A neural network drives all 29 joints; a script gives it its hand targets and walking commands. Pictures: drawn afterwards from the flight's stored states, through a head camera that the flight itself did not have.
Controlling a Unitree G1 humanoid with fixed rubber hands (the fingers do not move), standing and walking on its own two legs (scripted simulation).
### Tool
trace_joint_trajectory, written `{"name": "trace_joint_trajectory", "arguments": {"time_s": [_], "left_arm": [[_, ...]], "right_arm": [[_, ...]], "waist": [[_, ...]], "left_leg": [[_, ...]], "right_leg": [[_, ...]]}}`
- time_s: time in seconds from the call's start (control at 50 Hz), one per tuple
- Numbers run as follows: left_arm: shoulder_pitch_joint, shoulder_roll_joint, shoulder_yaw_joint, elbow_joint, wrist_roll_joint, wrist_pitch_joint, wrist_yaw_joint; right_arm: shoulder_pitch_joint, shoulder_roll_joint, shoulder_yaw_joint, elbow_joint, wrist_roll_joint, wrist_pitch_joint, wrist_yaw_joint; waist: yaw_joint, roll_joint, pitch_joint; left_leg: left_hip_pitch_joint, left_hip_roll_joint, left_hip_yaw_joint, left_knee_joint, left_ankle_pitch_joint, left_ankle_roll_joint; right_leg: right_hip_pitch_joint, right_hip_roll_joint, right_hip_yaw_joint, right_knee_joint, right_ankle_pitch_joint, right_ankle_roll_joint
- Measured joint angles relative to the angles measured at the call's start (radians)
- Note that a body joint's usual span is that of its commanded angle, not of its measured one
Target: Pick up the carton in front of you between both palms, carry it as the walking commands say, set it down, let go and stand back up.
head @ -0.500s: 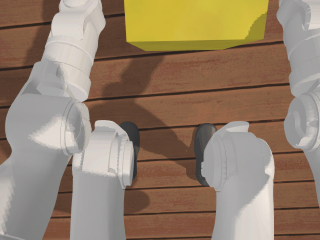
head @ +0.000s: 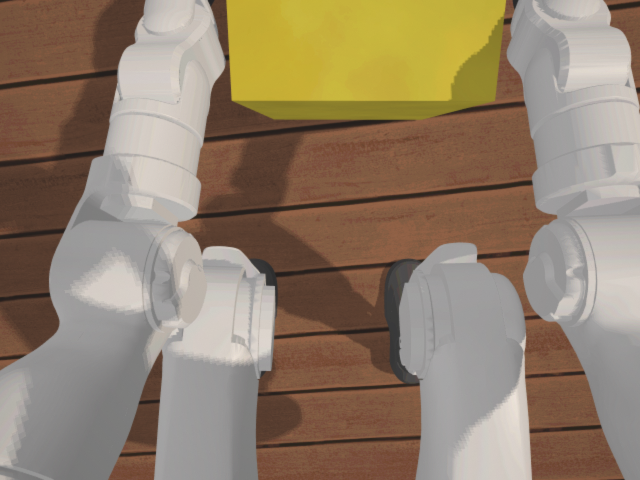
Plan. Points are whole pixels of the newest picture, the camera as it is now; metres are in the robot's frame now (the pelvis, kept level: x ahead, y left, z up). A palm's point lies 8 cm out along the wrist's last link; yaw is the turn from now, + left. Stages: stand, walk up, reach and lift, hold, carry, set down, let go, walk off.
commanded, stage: reach and lift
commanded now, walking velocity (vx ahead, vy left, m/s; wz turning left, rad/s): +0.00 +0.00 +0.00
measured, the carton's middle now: (355, 12) +0.55 -0.04 -0.23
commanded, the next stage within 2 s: none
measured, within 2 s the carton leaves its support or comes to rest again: neither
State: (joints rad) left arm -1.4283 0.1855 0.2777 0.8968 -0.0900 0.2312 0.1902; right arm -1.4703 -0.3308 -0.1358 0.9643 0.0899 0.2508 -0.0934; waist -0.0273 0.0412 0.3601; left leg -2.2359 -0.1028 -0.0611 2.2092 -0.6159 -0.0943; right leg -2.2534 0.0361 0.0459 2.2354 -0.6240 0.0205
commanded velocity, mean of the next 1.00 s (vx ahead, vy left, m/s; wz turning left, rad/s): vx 0.00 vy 0.00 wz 0.00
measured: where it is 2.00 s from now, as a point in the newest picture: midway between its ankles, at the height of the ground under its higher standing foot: (329, 338)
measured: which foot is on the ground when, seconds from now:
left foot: down 0.00-1.00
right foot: down 0.00-1.00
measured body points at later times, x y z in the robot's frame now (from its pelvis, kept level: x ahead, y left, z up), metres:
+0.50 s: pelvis -0.02 +0.01 +0.11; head +0.26 -0.03 +0.46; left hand +0.52 +0.11 +0.04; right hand +0.50 -0.19 +0.04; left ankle +0.11 +0.14 -0.33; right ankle +0.10 -0.12 -0.33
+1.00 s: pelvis +0.03 +0.01 +0.24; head +0.21 -0.01 +0.65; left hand +0.47 +0.12 +0.19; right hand +0.46 -0.18 +0.19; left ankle +0.11 +0.14 -0.33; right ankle +0.10 -0.13 -0.33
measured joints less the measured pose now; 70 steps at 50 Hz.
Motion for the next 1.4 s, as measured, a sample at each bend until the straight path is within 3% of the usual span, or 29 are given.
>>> {"name": "trace_joint_trajectory", "arguments": {"time_s": [0.02, 0.14, 0.3, 0.42, 0.76, 1.04, 1.4], "left_arm": [[0.023, -0.01, 0.0, -0.028, -0.001, 0.008, 0.007], [0.173, -0.081, 0.056, -0.16, 0.057, 0.056, -0.005], [0.221, -0.181, 0.25, -0.112, 0.274, 0.1, -0.075], [0.241, -0.207, 0.292, -0.145, 0.338, 0.123, -0.1], [0.472, -0.254, 0.206, -0.293, 0.294, 0.164, -0.11], [0.704, -0.295, 0.165, -0.28, 0.297, 0.113, -0.121], [0.987, -0.337, 0.079, -0.347, 0.295, 0.106, -0.134]], "right_arm": [[0.023, 0.012, -0.005, -0.029, 0.001, 0.011, -0.022], [0.15, 0.084, -0.09, -0.144, -0.064, 0.069, 0.0], [0.212, 0.177, -0.278, -0.087, -0.273, 0.105, 0.066], [0.232, 0.213, -0.332, -0.113, -0.344, 0.12, 0.086], [0.472, 0.299, -0.284, -0.292, -0.307, 0.164, 0.077], [0.709, 0.372, -0.271, -0.296, -0.315, 0.112, 0.071], [1.003, 0.437, -0.212, -0.384, -0.308, 0.101, 0.071]], "waist": [[0.002, 0.0, -0.021], [0.006, -0.005, -0.199], [0.013, -0.008, -0.395], [0.019, -0.014, -0.435], [0.02, -0.013, -0.539], [0.021, -0.021, -0.593], [0.021, -0.027, -0.548]], "left_leg": [[0.0, -0.005, -0.004, -0.006, 0.002, -0.003], [0.025, -0.028, -0.022, -0.083, 0.004, -0.022], [0.097, -0.017, -0.021, -0.256, 0.066, -0.001], [0.149, -0.021, -0.026, -0.369, 0.113, 0.004], [0.397, -0.017, -0.044, -0.596, 0.118, 0.015], [0.771, -0.002, -0.06, -0.86, 0.136, 0.036], [1.339, 0.024, -0.081, -1.279, 0.229, 0.06]], "right_leg": [[-0.001, 0.009, 0.004, -0.007, 0.002, 0.005], [0.014, 0.055, 0.033, -0.09, 0.028, 0.039], [0.089, 0.071, 0.05, -0.275, 0.098, 0.049], [0.142, 0.073, 0.058, -0.39, 0.147, 0.049], [0.394, 0.064, 0.064, -0.619, 0.147, 0.042], [0.772, 0.055, 0.072, -0.886, 0.163, 0.027], [1.343, 0.034, 0.087, -1.31, 0.254, 0.012]]}}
